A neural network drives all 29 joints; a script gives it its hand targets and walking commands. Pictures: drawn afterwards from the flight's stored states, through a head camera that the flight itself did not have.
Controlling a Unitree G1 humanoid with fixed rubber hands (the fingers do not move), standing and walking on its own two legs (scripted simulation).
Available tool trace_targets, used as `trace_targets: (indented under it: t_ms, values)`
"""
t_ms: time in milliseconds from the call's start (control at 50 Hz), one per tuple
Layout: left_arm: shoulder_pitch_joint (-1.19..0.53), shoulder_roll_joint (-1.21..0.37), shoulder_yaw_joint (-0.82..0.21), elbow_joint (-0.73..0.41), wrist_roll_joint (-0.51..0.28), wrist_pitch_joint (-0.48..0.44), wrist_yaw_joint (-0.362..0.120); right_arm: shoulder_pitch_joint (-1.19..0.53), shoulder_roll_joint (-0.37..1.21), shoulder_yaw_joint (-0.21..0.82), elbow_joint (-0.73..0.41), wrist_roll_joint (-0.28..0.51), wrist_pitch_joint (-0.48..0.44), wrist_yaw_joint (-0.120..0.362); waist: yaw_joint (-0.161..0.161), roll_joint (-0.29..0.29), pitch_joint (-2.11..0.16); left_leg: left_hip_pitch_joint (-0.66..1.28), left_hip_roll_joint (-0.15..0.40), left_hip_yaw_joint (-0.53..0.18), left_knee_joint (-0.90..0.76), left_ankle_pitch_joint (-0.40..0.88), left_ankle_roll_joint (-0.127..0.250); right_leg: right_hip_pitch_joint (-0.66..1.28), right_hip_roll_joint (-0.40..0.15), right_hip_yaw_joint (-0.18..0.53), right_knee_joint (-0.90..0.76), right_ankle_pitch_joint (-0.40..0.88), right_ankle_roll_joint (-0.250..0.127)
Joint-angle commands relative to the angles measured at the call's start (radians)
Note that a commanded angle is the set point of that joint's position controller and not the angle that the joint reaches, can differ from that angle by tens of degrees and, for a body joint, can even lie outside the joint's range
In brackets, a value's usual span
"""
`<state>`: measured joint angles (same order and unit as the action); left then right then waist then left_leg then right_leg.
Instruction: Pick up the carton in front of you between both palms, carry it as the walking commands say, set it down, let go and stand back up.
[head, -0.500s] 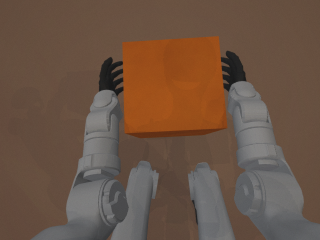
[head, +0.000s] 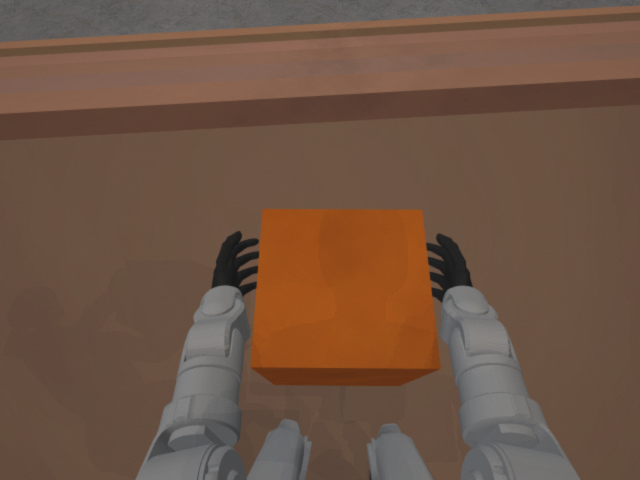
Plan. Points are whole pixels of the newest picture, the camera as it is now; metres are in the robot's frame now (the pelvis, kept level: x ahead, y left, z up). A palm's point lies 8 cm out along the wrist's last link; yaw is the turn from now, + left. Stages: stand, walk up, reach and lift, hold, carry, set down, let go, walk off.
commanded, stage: reach and lift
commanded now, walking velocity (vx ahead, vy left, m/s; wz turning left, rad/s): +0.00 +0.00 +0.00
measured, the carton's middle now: (339, 308) +0.37 +0.01 -0.11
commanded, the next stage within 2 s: hold in 1.54 s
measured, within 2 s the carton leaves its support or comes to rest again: neither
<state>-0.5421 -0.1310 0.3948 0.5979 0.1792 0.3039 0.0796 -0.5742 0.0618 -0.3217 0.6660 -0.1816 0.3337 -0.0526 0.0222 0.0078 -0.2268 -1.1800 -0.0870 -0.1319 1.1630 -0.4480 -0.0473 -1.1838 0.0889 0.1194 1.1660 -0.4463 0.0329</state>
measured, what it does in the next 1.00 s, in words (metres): rises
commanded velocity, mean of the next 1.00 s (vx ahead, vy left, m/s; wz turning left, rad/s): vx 0.00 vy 0.00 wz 0.00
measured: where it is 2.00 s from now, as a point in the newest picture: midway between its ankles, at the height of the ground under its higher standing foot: outside the picture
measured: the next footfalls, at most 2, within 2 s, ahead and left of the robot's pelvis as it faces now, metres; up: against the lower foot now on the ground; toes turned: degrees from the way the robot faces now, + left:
none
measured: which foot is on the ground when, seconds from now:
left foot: down 0.00-1.00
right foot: down 0.00-1.00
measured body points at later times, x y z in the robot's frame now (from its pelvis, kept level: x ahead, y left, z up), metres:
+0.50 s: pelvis +0.04 +0.00 +0.10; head +0.02 +0.00 +0.55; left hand +0.34 +0.16 +0.11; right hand +0.34 -0.15 +0.10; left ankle +0.05 +0.14 -0.63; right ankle +0.05 -0.13 -0.63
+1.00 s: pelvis +0.02 +0.00 +0.11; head +0.00 +0.00 +0.56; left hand +0.34 +0.16 +0.13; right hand +0.33 -0.15 +0.12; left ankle +0.05 +0.14 -0.63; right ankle +0.05 -0.13 -0.63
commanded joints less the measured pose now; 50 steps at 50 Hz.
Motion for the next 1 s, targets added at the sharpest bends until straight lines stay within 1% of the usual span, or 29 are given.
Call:
trace_targets:
  t_ms: [0,100,220,340,440,480,560,620,640,700,760,880,980]
  values:
    - [-0.512,-1.060,-0.614,0.052,-0.129,0.010,-0.258,-0.556,1.079,0.559,-0.055,0.149,-0.047,0.243,-0.003,-0.021,-0.605,0.436,-0.062,0.093,-0.205,0.285,0.019,0.478,0.058,-0.078,-0.212,0.280,-0.019]
    - [-0.414,-1.062,-0.645,0.028,-0.126,0.018,-0.260,-0.461,1.079,0.584,-0.083,0.146,-0.038,0.246,-0.009,-0.014,-0.522,0.583,-0.048,0.070,-0.318,0.349,0.022,0.601,0.047,-0.058,-0.323,0.337,-0.023]
    - [-0.304,-1.053,-0.678,-0.011,-0.127,0.055,-0.269,-0.352,1.077,0.611,-0.126,0.149,-0.001,0.253,-0.011,-0.012,-0.405,0.751,-0.032,0.054,-0.457,0.429,0.027,0.760,0.034,-0.041,-0.463,0.417,-0.024]
    - [-0.216,-1.051,-0.721,-0.080,-0.139,0.128,-0.286,-0.268,1.081,0.655,-0.207,0.170,0.073,0.262,-0.013,-0.007,-0.290,0.906,-0.019,0.049,-0.590,0.488,0.028,0.912,0.020,-0.038,-0.595,0.472,-0.019]
    - [-0.170,-1.052,-0.754,-0.154,-0.165,0.203,-0.303,-0.224,1.075,0.699,-0.298,0.195,0.154,0.271,-0.018,-0.001,-0.193,1.009,-0.008,0.046,-0.683,0.496,0.026,1.014,0.010,-0.038,-0.692,0.476,-0.019]
    - [-0.158,-1.040,-0.738,-0.162,-0.158,0.235,-0.308,-0.216,1.062,0.688,-0.314,0.186,0.187,0.275,-0.019,0.000,-0.128,1.023,-0.005,0.046,-0.716,0.464,0.028,1.031,0.008,-0.039,-0.726,0.447,-0.020]
    - [-0.163,-1.019,-0.674,-0.135,-0.126,0.280,-0.322,-0.223,1.034,0.631,-0.303,0.151,0.236,0.285,-0.019,-0.003,0.002,1.015,-0.001,0.053,-0.764,0.343,0.032,1.022,0.004,-0.048,-0.770,0.327,-0.025]
    - [-0.219,-1.011,-0.622,-0.103,-0.105,0.288,-0.334,-0.275,1.033,0.578,-0.269,0.129,0.243,0.298,-0.018,-0.003,0.049,0.996,0.002,0.061,-0.773,0.244,0.038,1.002,0.001,-0.055,-0.774,0.228,-0.030]
    - [-0.244,-1.018,-0.622,-0.104,-0.107,0.285,-0.338,-0.299,1.041,0.579,-0.269,0.130,0.241,0.301,-0.018,-0.003,0.043,0.995,0.003,0.063,-0.772,0.229,0.040,1.003,0.000,-0.057,-0.771,0.212,-0.032]
    - [-0.314,-1.040,-0.640,-0.129,-0.120,0.277,-0.347,-0.365,1.068,0.593,-0.286,0.141,0.233,0.310,-0.018,-0.003,-0.017,1.013,0.003,0.065,-0.761,0.242,0.044,1.018,-0.001,-0.057,-0.760,0.226,-0.032]
    - [-0.344,-1.048,-0.653,-0.142,-0.127,0.273,-0.349,-0.389,1.083,0.604,-0.288,0.149,0.230,0.312,-0.018,-0.005,-0.061,1.029,0.002,0.067,-0.756,0.256,0.044,1.035,-0.001,-0.057,-0.755,0.242,-0.029]
    - [-0.332,-1.037,-0.652,-0.144,-0.122,0.280,-0.349,-0.373,1.085,0.606,-0.286,0.148,0.237,0.311,-0.015,-0.008,-0.077,1.049,-0.002,0.069,-0.766,0.284,0.041,1.057,0.001,-0.054,-0.767,0.270,-0.025]
    - [-0.295,-1.023,-0.652,-0.162,-0.119,0.292,-0.347,-0.338,1.071,0.609,-0.308,0.146,0.249,0.306,-0.016,-0.008,-0.072,1.071,-0.006,0.070,-0.778,0.338,0.037,1.078,0.004,-0.053,-0.781,0.323,-0.022]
